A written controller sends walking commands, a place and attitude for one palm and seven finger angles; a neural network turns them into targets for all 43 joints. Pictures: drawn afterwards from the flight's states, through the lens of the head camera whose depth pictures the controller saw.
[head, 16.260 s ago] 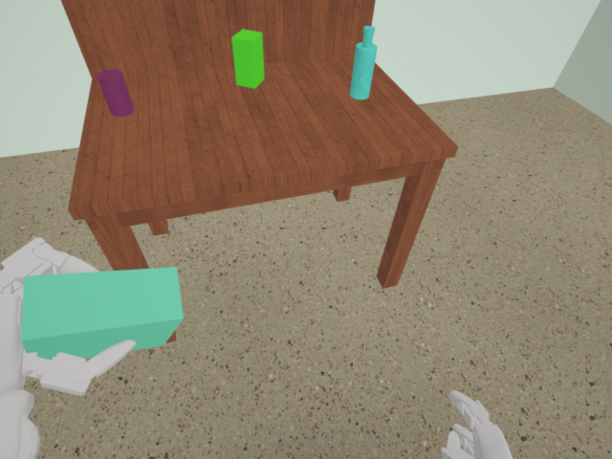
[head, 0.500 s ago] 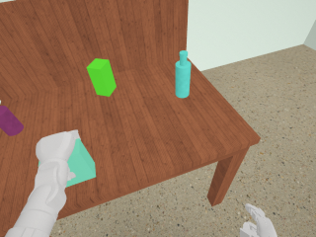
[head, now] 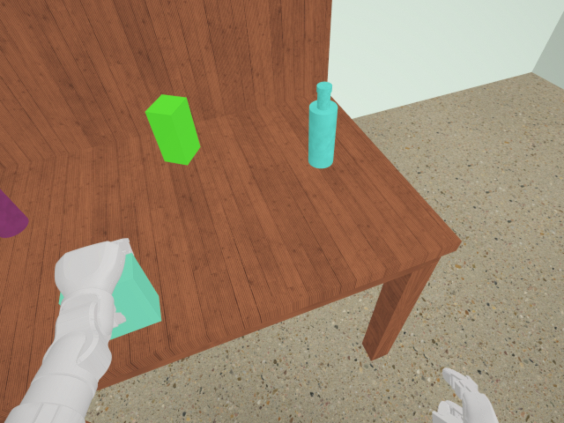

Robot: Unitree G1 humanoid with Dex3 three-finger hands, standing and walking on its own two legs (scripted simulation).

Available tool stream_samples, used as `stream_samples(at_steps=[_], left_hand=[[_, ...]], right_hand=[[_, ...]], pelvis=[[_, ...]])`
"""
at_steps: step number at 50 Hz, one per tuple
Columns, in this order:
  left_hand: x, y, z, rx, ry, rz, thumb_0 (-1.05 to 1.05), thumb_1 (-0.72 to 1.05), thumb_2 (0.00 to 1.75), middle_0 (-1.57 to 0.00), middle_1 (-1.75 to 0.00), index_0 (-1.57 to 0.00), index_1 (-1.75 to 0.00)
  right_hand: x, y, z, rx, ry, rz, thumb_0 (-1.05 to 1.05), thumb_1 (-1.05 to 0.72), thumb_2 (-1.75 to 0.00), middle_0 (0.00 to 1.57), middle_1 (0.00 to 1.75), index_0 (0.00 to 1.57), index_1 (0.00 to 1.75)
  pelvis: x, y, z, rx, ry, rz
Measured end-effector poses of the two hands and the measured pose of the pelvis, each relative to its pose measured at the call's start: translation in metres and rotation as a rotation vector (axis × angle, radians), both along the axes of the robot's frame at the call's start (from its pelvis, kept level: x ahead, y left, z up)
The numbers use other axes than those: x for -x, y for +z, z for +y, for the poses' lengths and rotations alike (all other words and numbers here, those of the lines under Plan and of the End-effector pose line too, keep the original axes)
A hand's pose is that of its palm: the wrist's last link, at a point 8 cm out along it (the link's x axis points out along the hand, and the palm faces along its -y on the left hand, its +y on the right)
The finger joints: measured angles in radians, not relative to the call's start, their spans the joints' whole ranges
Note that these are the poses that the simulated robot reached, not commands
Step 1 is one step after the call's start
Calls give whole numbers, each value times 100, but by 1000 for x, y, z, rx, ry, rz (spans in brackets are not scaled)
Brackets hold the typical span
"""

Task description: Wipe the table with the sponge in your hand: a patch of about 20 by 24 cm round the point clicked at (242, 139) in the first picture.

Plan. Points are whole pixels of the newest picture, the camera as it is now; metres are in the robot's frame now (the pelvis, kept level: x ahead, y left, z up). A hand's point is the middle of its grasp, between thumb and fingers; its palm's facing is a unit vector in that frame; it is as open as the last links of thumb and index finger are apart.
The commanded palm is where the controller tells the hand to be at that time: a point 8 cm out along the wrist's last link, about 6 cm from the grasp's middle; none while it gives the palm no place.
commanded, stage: lower the sponge onto the table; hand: left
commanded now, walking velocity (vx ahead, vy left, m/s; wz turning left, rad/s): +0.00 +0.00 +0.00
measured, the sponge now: (120, 306) +0.28 +0.31 -0.03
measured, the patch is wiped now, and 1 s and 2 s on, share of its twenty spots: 0.00 0.10 0.30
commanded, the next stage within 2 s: wipe forward along the first lane in 0.50 s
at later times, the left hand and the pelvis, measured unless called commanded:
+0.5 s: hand (111, 289) +0.29 +0.31 +0.00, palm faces -0.09 -0.04 -1.00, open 9.8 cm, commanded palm +0.27 +0.30 +0.05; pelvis +0.00 +0.00 +0.00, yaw +0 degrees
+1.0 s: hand (112, 276) +0.31 +0.32 +0.00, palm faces -0.14 +0.00 -0.99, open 9.8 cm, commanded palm +0.31 +0.32 +0.03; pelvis -0.01 -0.01 -0.01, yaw +0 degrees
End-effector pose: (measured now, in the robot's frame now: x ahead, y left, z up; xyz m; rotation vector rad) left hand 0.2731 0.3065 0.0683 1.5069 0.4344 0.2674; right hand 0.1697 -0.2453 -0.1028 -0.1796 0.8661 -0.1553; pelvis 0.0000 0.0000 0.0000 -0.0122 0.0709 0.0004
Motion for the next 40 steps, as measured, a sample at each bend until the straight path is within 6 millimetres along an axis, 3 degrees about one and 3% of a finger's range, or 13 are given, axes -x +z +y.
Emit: stream_samples(at_steps=[28,40], left_hand=[[-3,-10,-2,-28,25,-3,1,-46,103,-78,-135,-76,-134],[-12,-11,2,-28,26,25,2,-47,104,-79,-135,-77,-134]], right_hand=[[-1,-8,8,-29,5,22,1,-90,-90,20,30,20,30],[8,-11,-1,-8,3,48,1,-90,-90,20,30,20,30]], pelvis=[[-3,-4,3,2,3,28],[3,-7,-2,3,10,44]])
